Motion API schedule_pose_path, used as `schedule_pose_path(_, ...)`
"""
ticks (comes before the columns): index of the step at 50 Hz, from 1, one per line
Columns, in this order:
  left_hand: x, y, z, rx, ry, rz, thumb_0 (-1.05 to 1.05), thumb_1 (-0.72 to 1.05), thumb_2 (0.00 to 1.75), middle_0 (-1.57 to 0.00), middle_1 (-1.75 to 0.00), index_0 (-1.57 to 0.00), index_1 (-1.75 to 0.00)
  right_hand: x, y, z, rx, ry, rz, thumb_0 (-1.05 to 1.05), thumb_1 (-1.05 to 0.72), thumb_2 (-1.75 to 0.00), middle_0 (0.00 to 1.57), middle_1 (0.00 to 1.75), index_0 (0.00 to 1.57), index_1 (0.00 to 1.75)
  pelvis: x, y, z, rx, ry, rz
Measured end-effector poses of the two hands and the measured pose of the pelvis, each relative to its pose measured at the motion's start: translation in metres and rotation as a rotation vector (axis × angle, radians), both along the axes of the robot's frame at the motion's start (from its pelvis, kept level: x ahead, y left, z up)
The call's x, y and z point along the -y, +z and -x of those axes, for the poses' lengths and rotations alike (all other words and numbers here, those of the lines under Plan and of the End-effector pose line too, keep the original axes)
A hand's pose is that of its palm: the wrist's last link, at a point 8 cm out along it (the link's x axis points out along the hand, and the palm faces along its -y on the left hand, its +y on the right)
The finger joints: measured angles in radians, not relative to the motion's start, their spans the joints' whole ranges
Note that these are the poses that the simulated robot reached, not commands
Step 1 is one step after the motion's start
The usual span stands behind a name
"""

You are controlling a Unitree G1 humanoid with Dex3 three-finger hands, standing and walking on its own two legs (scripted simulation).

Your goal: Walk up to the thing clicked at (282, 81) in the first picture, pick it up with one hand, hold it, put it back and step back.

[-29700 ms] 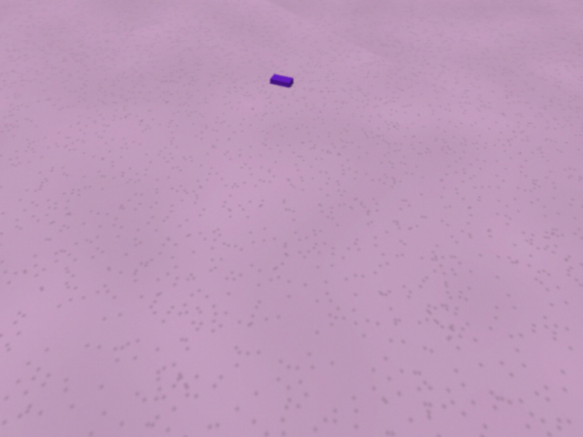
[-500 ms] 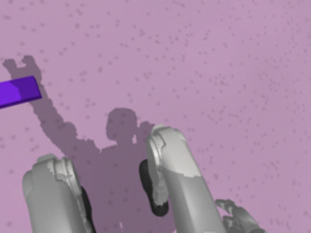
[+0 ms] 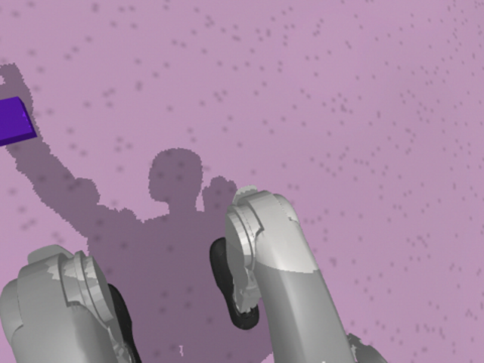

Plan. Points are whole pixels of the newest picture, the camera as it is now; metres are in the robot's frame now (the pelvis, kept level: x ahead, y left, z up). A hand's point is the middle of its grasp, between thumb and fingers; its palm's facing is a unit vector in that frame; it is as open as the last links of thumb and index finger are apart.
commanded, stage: home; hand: left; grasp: from above
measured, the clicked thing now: out of the picture +0.55 +0.29 -0.31
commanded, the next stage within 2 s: none
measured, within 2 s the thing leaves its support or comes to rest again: neither
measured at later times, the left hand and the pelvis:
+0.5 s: hand out of the picture +0.39 +0.29 +0.04, palm faces -0.23 -0.65 -0.72, open 7.9 cm; pelvis +0.01 +0.00 +0.15, yaw +5 degrees
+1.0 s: hand out of the picture +0.28 +0.23 +0.24, palm faces +0.19 -0.95 -0.26, open 7.4 cm; pelvis +0.06 +0.00 +0.33, yaw +9 degrees
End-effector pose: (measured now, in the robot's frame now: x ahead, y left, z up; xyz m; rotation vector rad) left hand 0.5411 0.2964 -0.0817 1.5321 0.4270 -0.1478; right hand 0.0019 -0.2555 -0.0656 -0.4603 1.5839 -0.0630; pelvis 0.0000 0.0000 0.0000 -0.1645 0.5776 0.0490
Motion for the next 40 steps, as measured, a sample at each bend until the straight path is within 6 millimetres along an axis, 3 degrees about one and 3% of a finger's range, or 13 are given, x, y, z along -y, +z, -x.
schedule_pose_path(4,-0.005,0.021,-0.002,0.021,0.066,0.021,0.00,-0.30,0.92,-0.21,-0.79,-0.19,-0.81,-0.003,0.002,-0.013,0.030,-0.021,-0.020,0.00,-0.90,-0.90,0.20,0.30,0.20,0.30,0.000,0.010,-0.004,-0.028,0.003,-0.002)
schedule_pose_path(8,-0.010,0.048,0.009,0.001,0.131,0.086,0.00,-0.12,0.91,-0.22,-0.69,-0.20,-0.71,-0.002,0.012,-0.032,0.076,-0.037,-0.037,0.00,-0.90,-0.90,0.20,0.30,0.20,0.30,-0.002,0.029,-0.007,-0.047,0.009,-0.004)
schedule_pose_path(12,-0.013,0.080,0.035,-0.026,0.182,0.202,0.00,0.10,0.92,-0.23,-0.60,-0.21,-0.62,0.002,0.029,-0.054,0.130,-0.043,-0.050,0.00,-0.90,-0.90,0.20,0.30,0.20,0.30,-0.003,0.054,-0.010,-0.060,0.022,-0.010)
schedule_pose_path(17,-0.019,0.120,0.082,-0.035,0.255,0.345,0.00,0.42,0.90,-0.22,-0.47,-0.21,-0.48,0.007,0.056,-0.090,0.210,-0.025,-0.058,0.00,-0.90,-0.90,0.20,0.30,0.20,0.30,-0.005,0.089,-0.010,-0.058,0.036,-0.026)
schedule_pose_path(23,-0.021,0.163,0.140,-0.036,0.370,0.504,0.00,0.72,0.90,-0.22,-0.36,-0.21,-0.37,0.003,0.097,-0.141,0.355,0.022,-0.075,0.00,-0.90,-0.90,0.20,0.30,0.20,0.30,-0.004,0.134,-0.010,-0.029,0.053,-0.043)
schedule_pose_path(30,-0.011,0.211,0.195,-0.030,0.532,0.685,0.00,0.85,0.90,-0.21,-0.31,-0.21,-0.32,-0.017,0.155,-0.195,0.550,0.063,-0.115,0.00,-0.90,-0.90,0.20,0.30,0.20,0.30,-0.003,0.188,-0.014,0.027,0.074,-0.065)
schedule_pose_path(40,0.011,0.279,0.249,-0.030,0.760,0.947,0.01,0.89,0.90,-0.21,-0.30,-0.21,-0.30,-0.042,0.241,-0.231,0.728,0.069,-0.154,0.01,-0.90,-0.90,0.20,0.30,0.20,0.30,-0.002,0.263,-0.031,0.122,0.091,-0.095)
